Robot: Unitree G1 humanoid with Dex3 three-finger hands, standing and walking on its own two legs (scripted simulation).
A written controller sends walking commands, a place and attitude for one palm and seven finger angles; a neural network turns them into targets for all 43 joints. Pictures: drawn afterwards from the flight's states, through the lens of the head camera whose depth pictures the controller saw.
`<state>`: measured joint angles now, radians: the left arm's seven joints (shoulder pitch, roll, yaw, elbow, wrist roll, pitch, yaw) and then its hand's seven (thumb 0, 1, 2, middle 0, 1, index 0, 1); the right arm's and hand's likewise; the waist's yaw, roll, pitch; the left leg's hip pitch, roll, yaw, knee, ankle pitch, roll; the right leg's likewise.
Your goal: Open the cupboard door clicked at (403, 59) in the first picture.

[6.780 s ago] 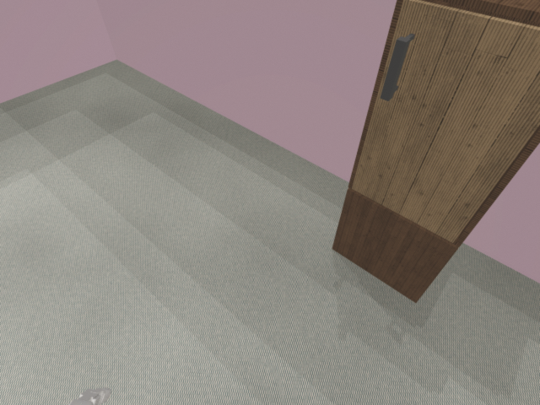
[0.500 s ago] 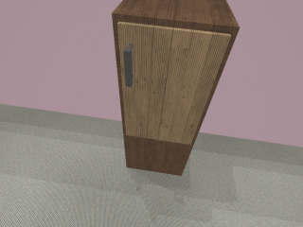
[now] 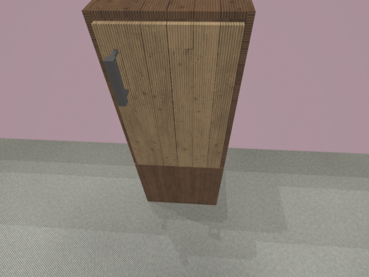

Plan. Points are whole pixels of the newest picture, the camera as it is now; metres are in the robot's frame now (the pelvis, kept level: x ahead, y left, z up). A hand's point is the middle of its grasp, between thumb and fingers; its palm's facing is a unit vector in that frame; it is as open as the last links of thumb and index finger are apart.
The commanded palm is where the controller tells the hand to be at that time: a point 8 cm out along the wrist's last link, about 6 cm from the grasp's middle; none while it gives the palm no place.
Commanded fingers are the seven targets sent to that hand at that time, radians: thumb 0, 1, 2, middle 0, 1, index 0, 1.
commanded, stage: come to a stop and stand still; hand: left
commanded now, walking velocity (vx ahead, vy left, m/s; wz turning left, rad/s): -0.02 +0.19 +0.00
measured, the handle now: (119, 78) +0.57 +0.21 +0.12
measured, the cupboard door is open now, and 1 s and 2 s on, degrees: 0 0 0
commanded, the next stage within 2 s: look again from close up in 0.92 s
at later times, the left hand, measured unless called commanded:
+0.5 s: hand out of the picture -0.04 +0.19 -0.17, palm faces +0.04 -0.98 -0.20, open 7.3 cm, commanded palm none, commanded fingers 0.00 0.90 0.90 -0.20 -0.30 -0.20 -0.30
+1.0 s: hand out of the picture -0.08 +0.15 -0.17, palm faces +0.04 -0.99 -0.13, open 7.4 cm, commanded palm none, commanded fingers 0.00 0.90 0.90 -0.20 -0.30 -0.20 -0.30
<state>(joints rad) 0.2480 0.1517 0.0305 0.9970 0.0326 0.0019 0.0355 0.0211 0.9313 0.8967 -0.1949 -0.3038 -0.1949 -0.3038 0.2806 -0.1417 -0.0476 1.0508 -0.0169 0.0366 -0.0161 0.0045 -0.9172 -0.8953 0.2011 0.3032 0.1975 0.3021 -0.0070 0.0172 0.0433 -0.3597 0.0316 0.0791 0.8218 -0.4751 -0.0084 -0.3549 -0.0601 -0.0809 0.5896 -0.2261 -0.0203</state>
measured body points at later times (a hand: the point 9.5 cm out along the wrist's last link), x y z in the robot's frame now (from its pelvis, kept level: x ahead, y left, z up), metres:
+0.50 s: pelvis -0.05 +0.02 +0.00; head -0.04 +0.02 +0.45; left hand -0.04 +0.24 -0.15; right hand -0.03 -0.20 -0.15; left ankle -0.03 +0.11 -0.73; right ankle -0.06 -0.09 -0.73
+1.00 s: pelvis -0.06 +0.00 +0.01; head -0.05 +0.01 +0.46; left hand -0.08 +0.20 -0.15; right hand -0.08 -0.19 -0.15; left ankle -0.03 +0.11 -0.73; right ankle -0.06 -0.09 -0.73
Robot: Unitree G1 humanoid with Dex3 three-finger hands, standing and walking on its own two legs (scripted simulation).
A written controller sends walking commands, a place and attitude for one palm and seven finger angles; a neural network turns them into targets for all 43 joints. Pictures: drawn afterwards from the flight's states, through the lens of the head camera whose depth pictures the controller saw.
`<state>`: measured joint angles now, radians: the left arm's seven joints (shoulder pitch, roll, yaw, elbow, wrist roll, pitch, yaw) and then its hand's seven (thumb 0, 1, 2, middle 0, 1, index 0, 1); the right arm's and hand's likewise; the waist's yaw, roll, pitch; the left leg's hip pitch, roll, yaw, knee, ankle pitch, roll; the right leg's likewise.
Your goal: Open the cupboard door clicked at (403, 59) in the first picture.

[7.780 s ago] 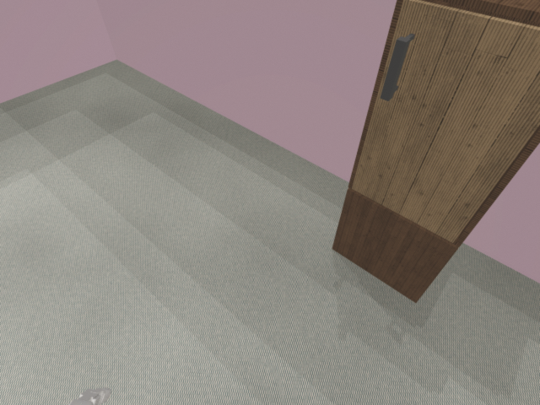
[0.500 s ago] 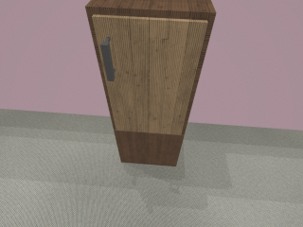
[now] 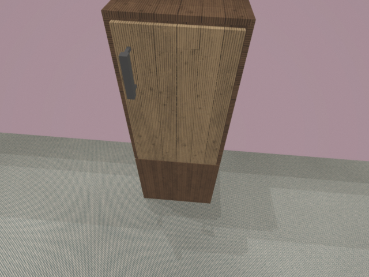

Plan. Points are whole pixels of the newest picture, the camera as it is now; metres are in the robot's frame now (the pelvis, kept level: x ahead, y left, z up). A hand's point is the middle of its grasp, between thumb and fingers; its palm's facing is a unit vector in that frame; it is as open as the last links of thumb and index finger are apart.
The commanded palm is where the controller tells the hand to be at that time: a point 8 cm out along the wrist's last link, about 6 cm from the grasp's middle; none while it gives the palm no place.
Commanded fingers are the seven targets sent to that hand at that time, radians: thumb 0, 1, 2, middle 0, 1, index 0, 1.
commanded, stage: look again from close up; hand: left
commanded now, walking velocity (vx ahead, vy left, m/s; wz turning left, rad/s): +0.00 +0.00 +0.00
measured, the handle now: (129, 73) +0.63 +0.20 +0.11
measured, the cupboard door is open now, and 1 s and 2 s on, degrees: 0 0 0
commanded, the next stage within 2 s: shuffle to correct the standing spot in 0.56 s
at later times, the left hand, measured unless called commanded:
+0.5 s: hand out of the picture +0.06 +0.21 -0.17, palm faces +0.02 -0.97 -0.26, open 7.4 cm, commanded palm none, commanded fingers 0.00 0.90 0.90 -0.20 -0.30 -0.20 -0.30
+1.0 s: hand out of the picture -0.03 +0.20 -0.18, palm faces +0.02 -0.98 -0.18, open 7.4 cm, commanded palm none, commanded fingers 0.00 0.90 0.90 -0.20 -0.30 -0.20 -0.30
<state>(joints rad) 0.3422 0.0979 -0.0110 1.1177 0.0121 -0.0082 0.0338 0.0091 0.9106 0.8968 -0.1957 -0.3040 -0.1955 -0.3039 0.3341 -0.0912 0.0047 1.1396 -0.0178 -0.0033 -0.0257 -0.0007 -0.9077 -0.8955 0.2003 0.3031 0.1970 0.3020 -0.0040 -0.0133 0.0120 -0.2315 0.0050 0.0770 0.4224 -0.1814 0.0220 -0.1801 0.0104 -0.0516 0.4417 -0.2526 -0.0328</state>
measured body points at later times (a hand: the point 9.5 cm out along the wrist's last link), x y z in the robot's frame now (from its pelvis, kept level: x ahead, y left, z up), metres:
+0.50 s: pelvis +0.00 +0.01 +0.00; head -0.02 +0.01 +0.45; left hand +0.05 +0.26 -0.15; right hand +0.07 -0.23 -0.15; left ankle +0.03 +0.11 -0.74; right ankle -0.01 -0.10 -0.74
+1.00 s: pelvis +0.02 +0.03 -0.01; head +0.01 +0.03 +0.44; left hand -0.03 +0.25 -0.16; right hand -0.01 -0.20 -0.17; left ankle +0.03 +0.11 -0.74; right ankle -0.01 -0.10 -0.74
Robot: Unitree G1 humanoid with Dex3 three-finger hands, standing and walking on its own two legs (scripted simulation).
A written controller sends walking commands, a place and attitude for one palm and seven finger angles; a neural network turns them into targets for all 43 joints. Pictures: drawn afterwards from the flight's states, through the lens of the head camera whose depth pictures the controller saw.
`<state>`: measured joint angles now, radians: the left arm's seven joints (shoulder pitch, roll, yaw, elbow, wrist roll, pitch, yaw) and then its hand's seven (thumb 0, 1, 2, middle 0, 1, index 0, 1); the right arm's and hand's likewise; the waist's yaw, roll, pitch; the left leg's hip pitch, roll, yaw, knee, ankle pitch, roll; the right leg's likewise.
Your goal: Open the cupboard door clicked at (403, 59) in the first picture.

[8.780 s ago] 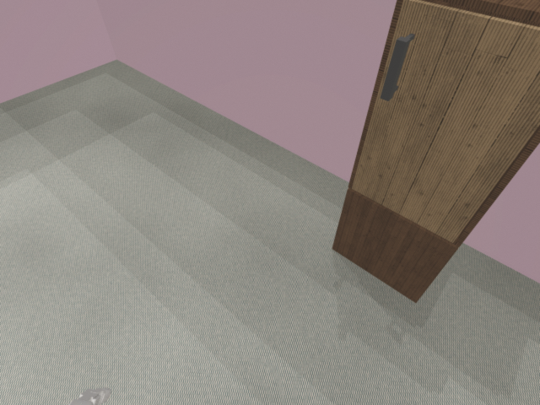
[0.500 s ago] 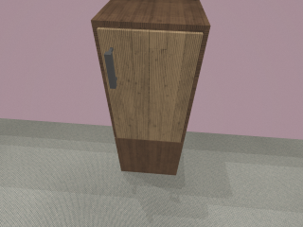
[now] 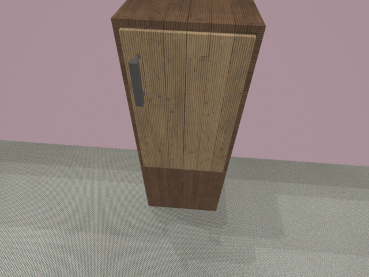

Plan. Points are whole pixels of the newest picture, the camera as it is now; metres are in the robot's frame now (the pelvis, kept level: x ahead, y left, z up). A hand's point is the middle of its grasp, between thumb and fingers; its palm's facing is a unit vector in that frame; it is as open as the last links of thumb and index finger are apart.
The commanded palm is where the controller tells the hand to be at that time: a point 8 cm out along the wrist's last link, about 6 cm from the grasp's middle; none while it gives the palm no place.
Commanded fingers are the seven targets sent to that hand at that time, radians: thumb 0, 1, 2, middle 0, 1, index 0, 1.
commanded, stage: shuffle to correct the standing spot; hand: left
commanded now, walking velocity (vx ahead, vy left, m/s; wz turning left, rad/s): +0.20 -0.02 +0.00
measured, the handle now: (138, 80) +0.61 +0.18 +0.12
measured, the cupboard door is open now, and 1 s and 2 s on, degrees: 0 0 0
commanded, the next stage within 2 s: come to a stop and stand still in 0.06 s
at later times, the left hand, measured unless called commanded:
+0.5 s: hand out of the picture +0.13 +0.20 -0.17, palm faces +0.01 -0.97 -0.23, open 7.3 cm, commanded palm none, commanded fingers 0.00 0.90 0.90 -0.20 -0.30 -0.20 -0.30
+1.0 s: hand out of the picture +0.10 +0.22 -0.18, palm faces +0.06 -0.98 -0.18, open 7.3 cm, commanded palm none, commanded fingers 0.00 0.90 0.90 -0.20 -0.30 -0.20 -0.30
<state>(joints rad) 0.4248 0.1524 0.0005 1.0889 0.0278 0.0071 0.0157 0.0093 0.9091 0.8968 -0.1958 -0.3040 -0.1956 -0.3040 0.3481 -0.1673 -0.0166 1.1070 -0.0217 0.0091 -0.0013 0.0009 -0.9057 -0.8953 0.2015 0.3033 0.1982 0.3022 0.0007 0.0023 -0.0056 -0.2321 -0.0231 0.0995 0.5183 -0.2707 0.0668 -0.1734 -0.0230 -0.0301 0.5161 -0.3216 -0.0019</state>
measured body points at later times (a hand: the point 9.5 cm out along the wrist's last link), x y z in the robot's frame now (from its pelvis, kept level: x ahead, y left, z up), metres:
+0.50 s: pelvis +0.08 +0.01 +0.00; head +0.12 +0.02 +0.45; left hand +0.13 +0.25 -0.16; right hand +0.05 -0.19 -0.16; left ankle +0.01 +0.07 -0.73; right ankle +0.14 -0.12 -0.71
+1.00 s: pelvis +0.05 +0.04 +0.00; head +0.04 +0.06 +0.45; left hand +0.09 +0.28 -0.16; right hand +0.08 -0.20 -0.14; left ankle +0.04 +0.13 -0.73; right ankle +0.12 -0.11 -0.71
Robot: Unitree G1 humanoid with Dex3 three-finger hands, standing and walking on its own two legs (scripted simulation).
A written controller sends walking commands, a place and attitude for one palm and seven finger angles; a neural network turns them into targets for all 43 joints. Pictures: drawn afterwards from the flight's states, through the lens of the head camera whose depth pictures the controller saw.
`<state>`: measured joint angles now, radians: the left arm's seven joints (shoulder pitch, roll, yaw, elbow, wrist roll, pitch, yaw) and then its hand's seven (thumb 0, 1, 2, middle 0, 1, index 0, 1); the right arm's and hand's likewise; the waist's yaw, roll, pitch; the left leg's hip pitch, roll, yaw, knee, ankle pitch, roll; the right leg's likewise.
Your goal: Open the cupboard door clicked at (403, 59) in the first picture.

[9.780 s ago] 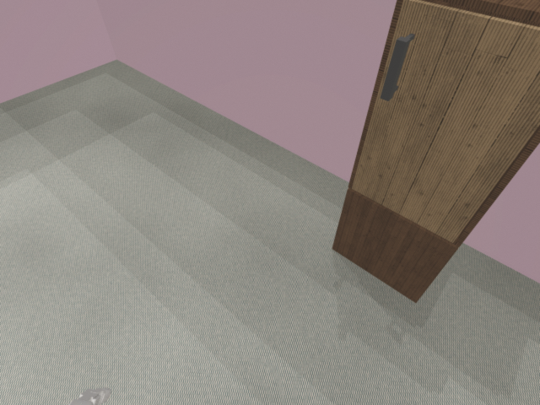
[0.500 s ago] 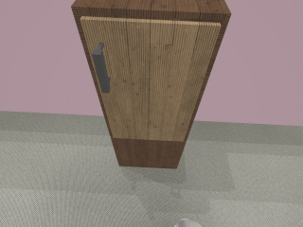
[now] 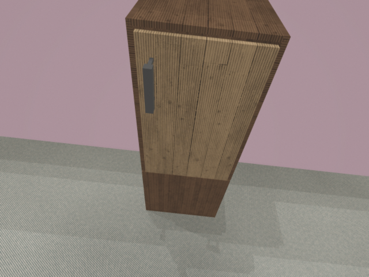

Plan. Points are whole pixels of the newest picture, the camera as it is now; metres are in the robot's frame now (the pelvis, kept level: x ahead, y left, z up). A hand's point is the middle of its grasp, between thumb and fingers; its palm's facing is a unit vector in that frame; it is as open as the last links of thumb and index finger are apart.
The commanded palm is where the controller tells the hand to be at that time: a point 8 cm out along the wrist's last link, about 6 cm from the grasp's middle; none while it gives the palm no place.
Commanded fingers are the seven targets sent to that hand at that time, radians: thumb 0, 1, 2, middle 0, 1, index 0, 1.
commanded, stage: come to a stop and stand still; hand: left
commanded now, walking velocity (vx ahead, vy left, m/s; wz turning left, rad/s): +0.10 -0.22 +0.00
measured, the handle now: (150, 86) +0.56 +0.13 +0.12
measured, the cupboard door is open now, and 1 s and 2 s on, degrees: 0 0 0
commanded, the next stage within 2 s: look again from close up in 0.80 s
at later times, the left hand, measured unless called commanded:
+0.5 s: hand out of the picture +0.05 +0.13 -0.16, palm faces +0.00 -0.97 -0.23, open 7.2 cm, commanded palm none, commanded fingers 0.00 0.90 0.90 -0.20 -0.30 -0.20 -0.30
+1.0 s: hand out of the picture -0.05 +0.10 -0.17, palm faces +0.03 -0.99 -0.15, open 7.4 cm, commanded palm none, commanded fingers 0.00 0.90 0.90 -0.20 -0.30 -0.20 -0.30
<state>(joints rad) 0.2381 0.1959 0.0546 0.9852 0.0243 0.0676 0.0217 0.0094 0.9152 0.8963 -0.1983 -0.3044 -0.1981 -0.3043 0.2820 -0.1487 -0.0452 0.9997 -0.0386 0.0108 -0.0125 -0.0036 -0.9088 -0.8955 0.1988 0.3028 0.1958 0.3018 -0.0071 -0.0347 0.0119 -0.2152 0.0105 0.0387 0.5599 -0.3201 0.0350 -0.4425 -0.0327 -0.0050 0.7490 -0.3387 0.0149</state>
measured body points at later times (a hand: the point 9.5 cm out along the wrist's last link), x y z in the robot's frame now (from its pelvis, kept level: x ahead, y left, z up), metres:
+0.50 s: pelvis +0.00 -0.05 +0.00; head +0.00 -0.06 +0.45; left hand +0.05 +0.18 -0.14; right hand -0.08 -0.25 -0.16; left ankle -0.01 +0.09 -0.73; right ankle +0.00 -0.15 -0.73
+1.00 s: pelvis -0.01 -0.05 +0.00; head +0.01 -0.05 +0.45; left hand -0.05 +0.15 -0.16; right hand +0.00 -0.27 -0.16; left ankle -0.01 +0.09 -0.73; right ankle +0.00 -0.15 -0.73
